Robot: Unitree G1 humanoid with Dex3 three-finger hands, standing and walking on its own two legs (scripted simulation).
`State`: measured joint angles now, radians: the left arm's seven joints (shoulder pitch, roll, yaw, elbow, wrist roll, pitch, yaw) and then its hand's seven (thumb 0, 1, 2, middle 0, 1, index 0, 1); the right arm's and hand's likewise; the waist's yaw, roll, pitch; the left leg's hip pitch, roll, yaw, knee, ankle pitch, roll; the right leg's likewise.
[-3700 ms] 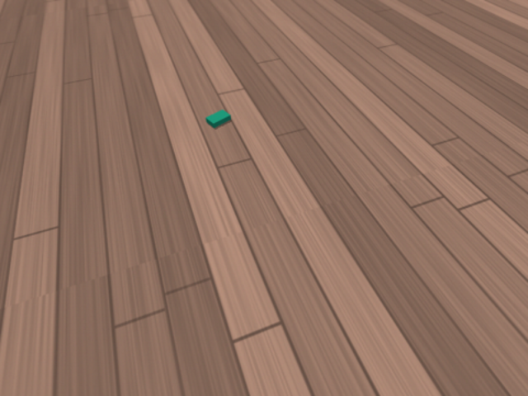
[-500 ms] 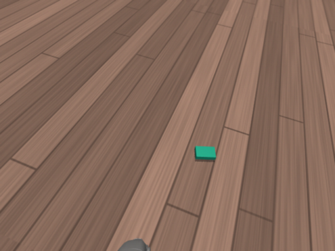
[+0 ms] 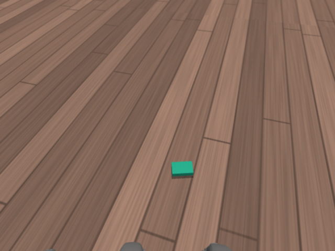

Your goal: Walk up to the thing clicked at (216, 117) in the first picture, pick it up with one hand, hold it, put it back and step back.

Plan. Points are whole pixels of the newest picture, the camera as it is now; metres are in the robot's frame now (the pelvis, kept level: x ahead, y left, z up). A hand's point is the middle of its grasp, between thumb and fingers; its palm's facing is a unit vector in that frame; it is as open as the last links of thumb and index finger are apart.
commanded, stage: walk up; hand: left
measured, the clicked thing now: (182, 168) +0.70 -0.04 -0.72
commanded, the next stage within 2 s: none
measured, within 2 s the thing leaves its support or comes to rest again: neither
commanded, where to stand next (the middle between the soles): +0.32 -0.27 m, yaw +5 degrees
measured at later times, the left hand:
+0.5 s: hand (126, 250) +0.15 +0.14 -0.14, palm faces -0.06 -0.96 -0.27, open 7.4 cm
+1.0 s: hand (191, 250) +0.15 -0.03 -0.11, palm faces +0.05 -0.92 -0.38, open 7.4 cm
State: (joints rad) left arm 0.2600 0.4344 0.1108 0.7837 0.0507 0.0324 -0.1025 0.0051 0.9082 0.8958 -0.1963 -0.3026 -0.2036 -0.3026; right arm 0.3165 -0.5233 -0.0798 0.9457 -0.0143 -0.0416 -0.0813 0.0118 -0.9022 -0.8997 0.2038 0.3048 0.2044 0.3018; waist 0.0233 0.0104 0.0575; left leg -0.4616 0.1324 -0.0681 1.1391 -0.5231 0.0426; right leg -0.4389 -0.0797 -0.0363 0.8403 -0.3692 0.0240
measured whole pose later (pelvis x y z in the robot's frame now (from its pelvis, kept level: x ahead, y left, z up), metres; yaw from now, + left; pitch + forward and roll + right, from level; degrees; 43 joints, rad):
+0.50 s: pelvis +0.09 -0.13 +0.02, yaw +0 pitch -3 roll +1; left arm 0.32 0.45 0.09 0.77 0.06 0.08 -0.10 0.01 0.91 0.90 -0.20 -0.30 -0.21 -0.30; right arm 0.34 -0.42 -0.05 0.90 -0.02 -0.10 -0.06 0.01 -0.90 -0.90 0.21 0.31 0.21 0.30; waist 0.00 -0.13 0.06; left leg -0.34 0.07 0.09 0.65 -0.25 0.02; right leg -0.52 -0.07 0.07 1.10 -0.39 0.00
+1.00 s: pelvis +0.20 -0.30 +0.03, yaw +2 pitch -2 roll -1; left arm 0.45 0.39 0.05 0.89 0.02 -0.06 -0.03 0.01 0.90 0.90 -0.20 -0.30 -0.21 -0.30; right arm 0.26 -0.42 -0.04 0.91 -0.01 -0.04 0.02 0.01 -0.90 -0.90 0.20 0.30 0.20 0.30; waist 0.08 0.02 0.07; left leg -0.56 0.00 -0.05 0.94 -0.27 0.03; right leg -0.18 0.00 -0.11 0.56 -0.35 -0.03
